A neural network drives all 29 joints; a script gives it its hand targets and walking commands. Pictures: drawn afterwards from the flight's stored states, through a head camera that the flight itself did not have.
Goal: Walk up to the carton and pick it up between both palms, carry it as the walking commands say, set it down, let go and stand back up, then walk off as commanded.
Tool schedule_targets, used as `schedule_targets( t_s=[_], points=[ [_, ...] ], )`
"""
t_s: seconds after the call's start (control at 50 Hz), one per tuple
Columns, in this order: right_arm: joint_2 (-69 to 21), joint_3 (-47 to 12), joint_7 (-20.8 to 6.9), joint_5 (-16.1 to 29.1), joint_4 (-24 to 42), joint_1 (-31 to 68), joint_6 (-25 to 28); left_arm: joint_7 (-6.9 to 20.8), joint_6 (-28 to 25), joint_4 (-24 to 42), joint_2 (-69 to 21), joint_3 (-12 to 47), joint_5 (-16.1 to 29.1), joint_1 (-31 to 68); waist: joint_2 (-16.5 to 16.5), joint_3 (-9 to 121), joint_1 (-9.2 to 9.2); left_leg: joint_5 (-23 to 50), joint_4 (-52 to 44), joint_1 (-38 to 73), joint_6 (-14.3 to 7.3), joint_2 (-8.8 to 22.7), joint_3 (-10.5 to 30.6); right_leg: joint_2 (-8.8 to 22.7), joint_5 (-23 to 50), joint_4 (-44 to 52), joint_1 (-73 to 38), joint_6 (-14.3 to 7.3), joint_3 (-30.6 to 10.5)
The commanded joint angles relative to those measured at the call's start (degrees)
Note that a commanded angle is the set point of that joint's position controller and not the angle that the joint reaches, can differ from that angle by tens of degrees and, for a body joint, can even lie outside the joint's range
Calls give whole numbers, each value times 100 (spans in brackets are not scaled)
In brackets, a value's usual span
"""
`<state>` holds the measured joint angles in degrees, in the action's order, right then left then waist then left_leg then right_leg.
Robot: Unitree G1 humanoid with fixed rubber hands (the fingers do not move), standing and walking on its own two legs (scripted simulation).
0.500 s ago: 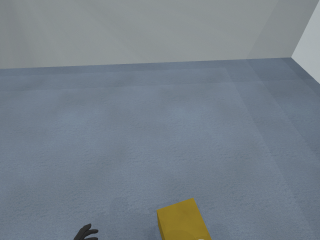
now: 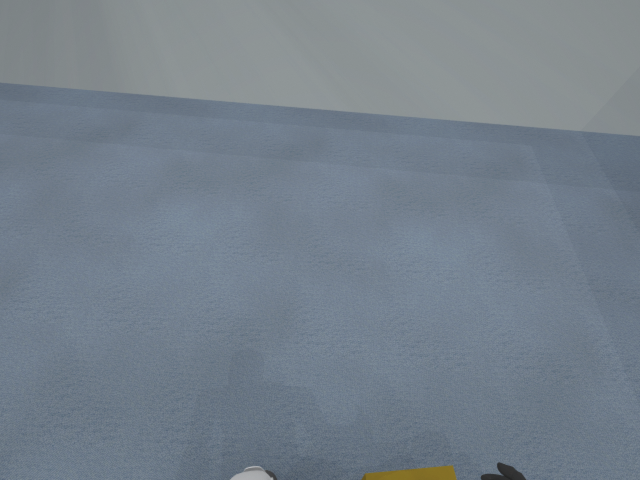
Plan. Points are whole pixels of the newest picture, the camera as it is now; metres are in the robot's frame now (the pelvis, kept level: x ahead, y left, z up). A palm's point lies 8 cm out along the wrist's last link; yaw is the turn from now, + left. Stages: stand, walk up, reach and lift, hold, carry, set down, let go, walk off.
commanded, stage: stand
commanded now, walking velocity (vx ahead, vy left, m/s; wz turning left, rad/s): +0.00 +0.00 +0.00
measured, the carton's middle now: out of the picture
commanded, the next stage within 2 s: none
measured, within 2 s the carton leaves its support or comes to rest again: rests again in 0.34 s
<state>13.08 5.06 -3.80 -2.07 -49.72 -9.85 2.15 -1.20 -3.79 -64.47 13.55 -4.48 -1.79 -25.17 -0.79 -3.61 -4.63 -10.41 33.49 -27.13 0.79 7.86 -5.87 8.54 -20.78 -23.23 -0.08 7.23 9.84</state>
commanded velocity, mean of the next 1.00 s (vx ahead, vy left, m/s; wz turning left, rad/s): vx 0.00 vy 0.00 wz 0.00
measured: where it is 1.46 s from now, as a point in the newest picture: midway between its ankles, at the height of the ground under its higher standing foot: outside the picture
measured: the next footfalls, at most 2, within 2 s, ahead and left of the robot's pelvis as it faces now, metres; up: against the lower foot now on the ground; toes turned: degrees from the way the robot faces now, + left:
left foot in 0.02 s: +0.18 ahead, +0.15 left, +0.00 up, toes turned +7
right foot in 0.54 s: -0.01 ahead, +0.01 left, +0.00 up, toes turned -8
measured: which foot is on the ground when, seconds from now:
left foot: up 0.00-0.00, down 0.02-0.56, up 0.58-0.72, down 0.74-1.00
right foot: down 0.00-0.04, up 0.06-0.52, down 0.54-1.00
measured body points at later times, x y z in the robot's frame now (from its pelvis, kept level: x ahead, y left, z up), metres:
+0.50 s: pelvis +0.02 +0.11 +0.01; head +0.01 +0.12 +0.46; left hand +0.16 +0.32 -0.13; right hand -0.12 -0.09 -0.13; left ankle +0.14 +0.14 -0.73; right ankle -0.04 +0.00 -0.71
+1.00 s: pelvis -0.08 +0.16 +0.02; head -0.09 +0.17 +0.47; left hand -0.11 +0.37 -0.15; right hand -0.10 -0.07 -0.14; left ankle +0.01 +0.22 -0.73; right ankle -0.05 +0.02 -0.72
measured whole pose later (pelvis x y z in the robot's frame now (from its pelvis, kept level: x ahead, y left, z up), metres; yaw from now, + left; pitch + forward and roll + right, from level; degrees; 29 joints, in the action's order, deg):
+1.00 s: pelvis -0.08 +0.16 +0.02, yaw -2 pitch -3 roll -1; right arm 7.4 2.4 1.9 -0.3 -61.7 -19.3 -0.8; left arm -1.6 0.9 -66.7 7.7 0.3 -1.5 -19.8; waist 0.6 -0.5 -0.6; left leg -6.4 20.7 -14.2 -3.8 -2.2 -3.8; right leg 3.2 -17.0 -25.9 11.7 0.2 4.8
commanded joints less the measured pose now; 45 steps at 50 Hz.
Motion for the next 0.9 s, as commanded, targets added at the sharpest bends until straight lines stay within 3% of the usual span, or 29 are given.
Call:
schedule_targets(
  t_s=[0.0,0.02,0.04,0.06,0.12,0.14,0.16,0.18,0.2,0.22,0.24,0.26,0.32,0.36,0.38,0.4,0.48,0.52,0.56,0.62,0.64,0.66,0.7,0.74,0.76,0.78,0.8,0.86,0.88],
  points=[
    [455,183,110,3,-420,-1777,138,29,2,211,662,-11,-62,64,339,65,993,-491,-587,2484,-114,-567,-598,480,2295,-1166,1511,-829,26],
    [1319,395,240,-67,-800,-3002,160,167,-47,631,24,90,39,270,-668,869,1428,-213,-680,3970,-597,608,766,-136,1496,-2949,2878,-526,310],
    [1049,288,341,64,-1167,-3598,239,126,-82,938,604,-108,-62,1160,-1491,1637,1717,2927,-1081,4440,-559,1346,1966,-572,-1682,-4246,3014,-413,-110],
    [1354,272,417,-151,-1099,-3423,295,44,-136,915,584,-194,109,1171,-1622,1894,1595,5834,-515,5023,-788,1388,1759,-810,-2011,-5196,3666,-545,-873],
    [584,-23,484,-128,-1076,-2473,386,102,-186,894,268,-60,19,1446,-1240,1390,1226,6765,-459,4561,-274,932,1097,-639,-835,-4933,3984,-527,-989],
    [342,-151,485,-49,-1097,-2253,345,175,51,687,35,-13,55,1295,-456,1334,890,5884,-768,3692,-15,778,1202,-569,-487,-4715,3359,-444,-886],
    [412,-159,511,35,-1043,-2130,417,206,92,724,-242,35,166,1063,-906,1710,660,6156,-828,3825,-134,769,1016,-431,-458,-4551,3135,-483,-1024],
    [15,-285,573,32,-1170,-2211,365,203,195,687,78,-21,76,1340,-220,1463,724,5653,-987,3584,-228,629,1069,-584,-529,-4292,2984,-400,-1002],
    [25,-299,561,7,-1245,-2304,420,194,316,699,-171,33,61,1182,-698,1380,460,5371,-1156,3289,-410,818,1281,-596,-387,-4238,2839,-364,-944],
    [283,-243,624,19,-982,-1673,371,227,391,700,-253,113,50,1389,-127,1150,336,4765,-1441,2781,-600,733,1349,-617,-370,-3835,2663,-339,-776],
    [114,-302,564,164,-1002,-1615,430,177,538,485,-278,133,67,911,-922,1207,125,4677,-1709,2140,-178,738,1271,-596,62,-3927,1927,-326,-820],
    [327,-310,553,74,-982,-1627,431,118,585,530,-140,109,28,1070,-565,1021,201,3318,-1849,1918,-264,543,911,-652,-226,-3239,1865,-299,-741],
    [220,-298,519,130,-1327,-2407,353,16,839,495,30,119,33,1376,-1190,838,349,1614,-2332,1629,-17,566,1271,-761,-15,-2868,1461,-584,-822],
    [473,-206,551,47,-951,-1861,115,61,717,868,35,199,91,2227,-1021,540,565,-246,-2497,1115,-591,431,1080,-655,-363,-2055,1385,-562,-815],
    [213,-200,607,-20,-1078,-2088,73,-8,753,888,289,121,46,2239,-199,699,505,-821,-2623,1431,-726,751,1796,-849,-741,-1595,1314,-696,-757],
    [427,-139,621,-18,-1189,-2368,-8,-84,780,776,269,186,113,1987,-788,464,646,-1205,-2684,1289,-807,789,1752,-867,-914,-1242,1095,-786,-733],
    [320,-61,694,219,-1356,-2510,-229,-14,886,135,77,171,117,649,-1419,-106,339,-2680,-3896,-75,67,369,1661,-1138,-351,-918,-162,-1331,-510],
    [-13,-69,687,257,-1223,-2256,-373,-111,706,35,110,212,-10,370,-494,-438,240,-1977,-3028,-18,85,-15,1105,-913,188,799,-108,-1484,-380],
    [39,-19,616,258,-1187,-2210,-340,-217,518,-23,166,236,124,436,1333,-269,375,-881,-927,828,439,-777,323,729,-1911,1933,1217,-1775,-2328],
    [-466,-86,471,-3,-1354,-2753,-416,-244,244,604,163,276,241,2612,1868,-900,1458,-1033,2064,2098,-35,-549,1256,653,-750,2207,3861,-1483,-1221],
    [-312,-118,479,-46,-1376,-2581,-325,-178,215,651,-262,377,139,2726,78,-431,1398,-1117,1099,1565,-200,-624,941,386,463,1560,2550,-1317,-932],
    [-913,-286,447,-86,-1418,-2118,-289,-206,194,305,51,355,81,1701,-314,-525,839,-844,550,1349,-203,-749,444,302,626,1297,2099,-1497,-1033],
    [-812,-332,617,6,-1235,-1819,-249,-167,165,33,-166,415,-6,1130,474,-382,739,-11,-1291,1580,-80,-498,597,248,1584,620,1565,-1386,-1341],
    [120,-153,665,169,-1189,-1682,-148,-60,157,-122,-126,402,98,330,329,-12,262,975,-1041,2213,-176,-163,891,-101,486,879,1699,-920,-1215],
    [450,-45,593,177,-1246,-1634,-77,-53,203,30,189,346,157,1159,30,-258,647,728,-1170,1530,-232,-192,955,-274,708,783,1319,-822,-991],
    [98,-154,610,48,-1427,-1940,-94,-28,283,19,428,305,174,750,-646,-139,435,-205,-1720,1226,-248,-153,1223,-355,502,527,878,-753,-801],
    [-240,-224,614,77,-1471,-2065,-105,4,335,-63,200,356,149,730,-163,-57,526,-100,-1784,1086,-245,-152,1214,-332,613,393,637,-780,-714],
    [-66,-229,611,138,-1276,-1422,-248,-87,552,-250,-450,536,98,117,-1016,-741,287,-2584,-2839,-92,-154,-95,1647,-564,56,61,920,-556,-526],
    [375,-116,533,164,-1013,-1003,-229,-81,558,-330,-619,567,27,137,-645,-610,230,-2510,-2636,-8,-142,-161,1462,-539,-283,52,942,-628,-536]
  ],
)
